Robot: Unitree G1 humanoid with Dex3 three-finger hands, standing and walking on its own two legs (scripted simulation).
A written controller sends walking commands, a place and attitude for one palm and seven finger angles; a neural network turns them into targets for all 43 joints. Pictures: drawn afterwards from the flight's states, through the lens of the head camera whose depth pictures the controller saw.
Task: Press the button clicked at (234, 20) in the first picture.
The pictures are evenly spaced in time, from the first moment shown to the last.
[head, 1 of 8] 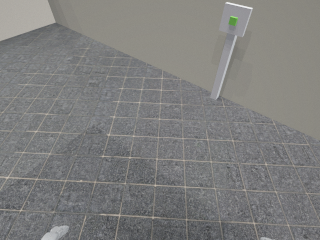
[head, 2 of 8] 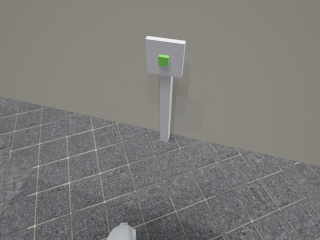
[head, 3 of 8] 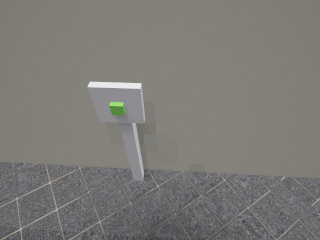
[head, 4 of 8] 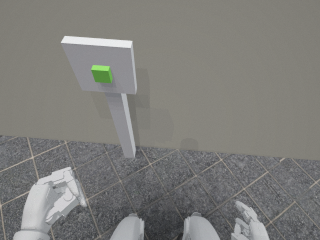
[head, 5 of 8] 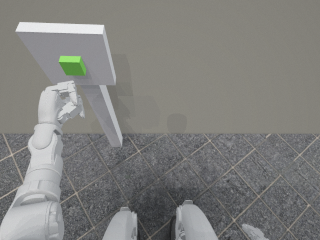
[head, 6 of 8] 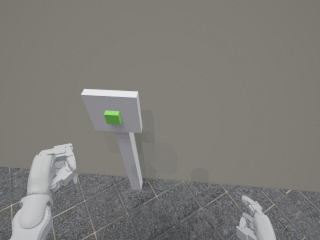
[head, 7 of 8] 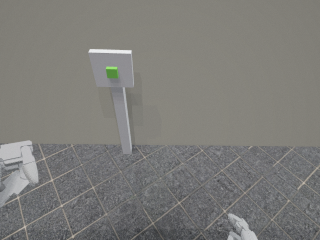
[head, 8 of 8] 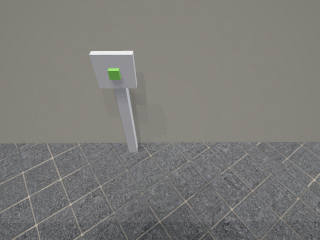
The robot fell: no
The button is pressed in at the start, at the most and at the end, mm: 0 7 0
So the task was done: yes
